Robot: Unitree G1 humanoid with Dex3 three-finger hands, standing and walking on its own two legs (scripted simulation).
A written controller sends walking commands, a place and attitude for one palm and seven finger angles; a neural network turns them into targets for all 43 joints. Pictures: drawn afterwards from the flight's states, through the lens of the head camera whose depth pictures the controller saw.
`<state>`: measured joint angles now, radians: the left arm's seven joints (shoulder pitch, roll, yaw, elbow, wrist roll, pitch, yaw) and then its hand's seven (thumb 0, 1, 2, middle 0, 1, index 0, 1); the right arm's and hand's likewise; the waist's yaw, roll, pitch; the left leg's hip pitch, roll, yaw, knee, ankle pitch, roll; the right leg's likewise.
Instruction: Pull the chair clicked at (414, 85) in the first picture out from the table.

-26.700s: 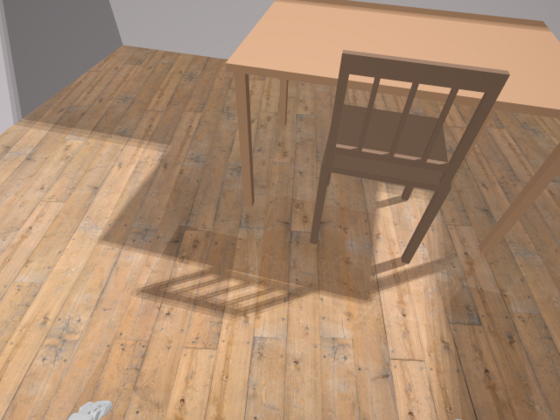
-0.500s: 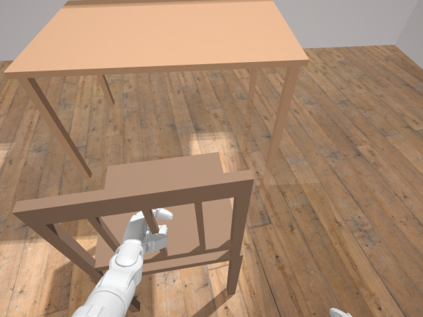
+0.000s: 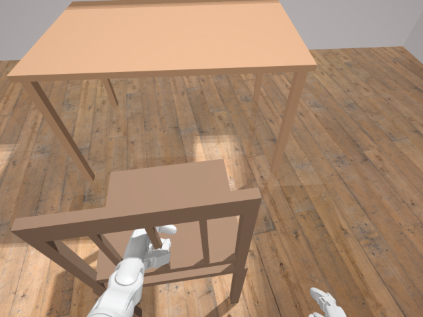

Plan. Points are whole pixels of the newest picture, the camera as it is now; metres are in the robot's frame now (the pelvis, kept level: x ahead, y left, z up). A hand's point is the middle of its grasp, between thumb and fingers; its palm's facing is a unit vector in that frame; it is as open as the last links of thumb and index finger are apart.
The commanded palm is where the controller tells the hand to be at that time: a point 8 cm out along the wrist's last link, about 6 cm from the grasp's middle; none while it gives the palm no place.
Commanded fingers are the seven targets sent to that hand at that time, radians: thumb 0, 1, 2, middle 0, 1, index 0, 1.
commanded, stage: stop walking, hand still on the chair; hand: left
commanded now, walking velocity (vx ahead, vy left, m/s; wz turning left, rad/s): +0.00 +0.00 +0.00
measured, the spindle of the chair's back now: (159, 247) +0.28 +0.14 -0.10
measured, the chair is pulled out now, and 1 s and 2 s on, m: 0.57 0.57 0.57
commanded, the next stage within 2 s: open the thumb and straighten the fingers in 0.30 s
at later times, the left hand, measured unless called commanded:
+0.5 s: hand (165, 251) +0.26 +0.12 -0.07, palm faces +0.00 -0.99 -0.14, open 5.2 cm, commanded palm +0.24 +0.17 -0.05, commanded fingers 0.00 0.17 0.55 -0.50 -1.45 -0.50 -1.45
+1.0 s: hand (157, 248) +0.27 +0.14 -0.08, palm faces -0.01 -0.99 -0.15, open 15.7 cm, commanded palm +0.25 +0.19 -0.05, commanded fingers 0.00 -0.55 0.20 0.00 0.00 0.00 0.00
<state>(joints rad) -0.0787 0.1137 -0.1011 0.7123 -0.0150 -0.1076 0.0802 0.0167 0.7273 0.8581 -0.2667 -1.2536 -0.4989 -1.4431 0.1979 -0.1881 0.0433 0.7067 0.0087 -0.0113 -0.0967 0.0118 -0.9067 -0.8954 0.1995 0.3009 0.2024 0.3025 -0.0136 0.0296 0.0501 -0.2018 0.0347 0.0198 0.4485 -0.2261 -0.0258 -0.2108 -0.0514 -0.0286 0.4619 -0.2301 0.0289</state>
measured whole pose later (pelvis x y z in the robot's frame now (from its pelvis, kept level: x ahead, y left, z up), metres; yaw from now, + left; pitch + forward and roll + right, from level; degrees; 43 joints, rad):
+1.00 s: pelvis +0.02 +0.00 -0.03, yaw +1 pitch +9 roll +0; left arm 0.12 0.17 -0.03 0.27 -0.06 0.13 0.02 0.00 -0.50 0.22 -0.21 -0.60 -0.21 -0.60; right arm 0.23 -0.25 0.01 0.58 0.03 -0.11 -0.06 0.01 -0.91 -0.90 0.20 0.30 0.20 0.30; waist -0.04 0.04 -0.09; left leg -0.53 0.03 -0.01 0.77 -0.40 -0.03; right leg -0.53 -0.07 -0.04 0.78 -0.41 0.03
